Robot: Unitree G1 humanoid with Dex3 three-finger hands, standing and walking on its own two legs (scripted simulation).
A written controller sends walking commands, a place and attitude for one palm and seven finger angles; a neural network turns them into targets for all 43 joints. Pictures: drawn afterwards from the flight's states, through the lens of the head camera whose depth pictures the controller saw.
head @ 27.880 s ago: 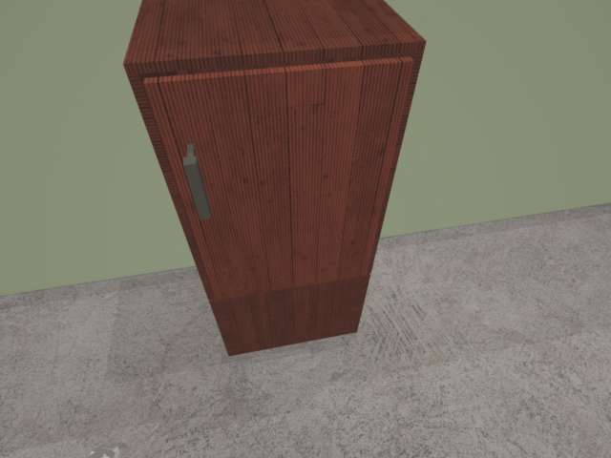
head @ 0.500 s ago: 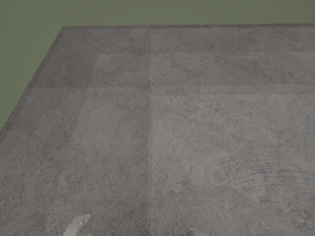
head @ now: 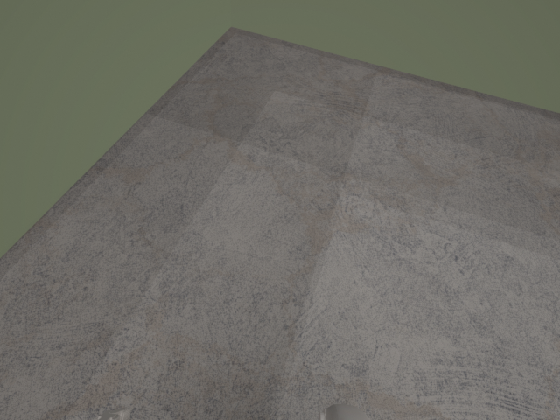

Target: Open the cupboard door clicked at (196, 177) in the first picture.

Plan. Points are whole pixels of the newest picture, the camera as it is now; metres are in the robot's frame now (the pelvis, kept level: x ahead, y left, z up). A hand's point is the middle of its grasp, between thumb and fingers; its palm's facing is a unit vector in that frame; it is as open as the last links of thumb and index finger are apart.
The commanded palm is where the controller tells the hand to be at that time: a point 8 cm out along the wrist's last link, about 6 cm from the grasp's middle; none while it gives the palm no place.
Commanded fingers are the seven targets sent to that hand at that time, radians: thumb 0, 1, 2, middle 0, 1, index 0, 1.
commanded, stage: turn to face it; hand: left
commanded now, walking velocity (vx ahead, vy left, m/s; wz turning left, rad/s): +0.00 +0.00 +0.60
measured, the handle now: out of the picture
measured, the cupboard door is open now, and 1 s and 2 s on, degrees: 43 43 43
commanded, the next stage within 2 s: none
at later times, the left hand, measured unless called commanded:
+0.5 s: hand out of the picture +0.01 +0.13 -0.16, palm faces +0.33 -0.91 -0.25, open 7.4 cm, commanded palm none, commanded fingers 0.00 0.90 0.90 -0.20 -0.30 -0.20 -0.30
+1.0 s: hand out of the picture -0.04 +0.12 -0.15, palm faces +0.60 -0.73 -0.33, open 7.4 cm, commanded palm none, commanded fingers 0.00 0.90 0.90 -0.20 -0.30 -0.20 -0.30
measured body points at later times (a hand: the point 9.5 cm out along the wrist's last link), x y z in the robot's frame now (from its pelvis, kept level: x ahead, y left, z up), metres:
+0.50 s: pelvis +0.01 -0.07 +0.00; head +0.07 -0.07 +0.45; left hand -0.01 +0.18 -0.14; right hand +0.18 -0.29 -0.15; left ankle -0.04 +0.07 -0.69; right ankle +0.02 -0.17 -0.74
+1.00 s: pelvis +0.02 -0.11 -0.01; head +0.07 -0.11 +0.44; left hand -0.07 +0.16 -0.12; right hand +0.25 -0.27 -0.16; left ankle -0.07 +0.01 -0.67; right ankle +0.09 -0.20 -0.74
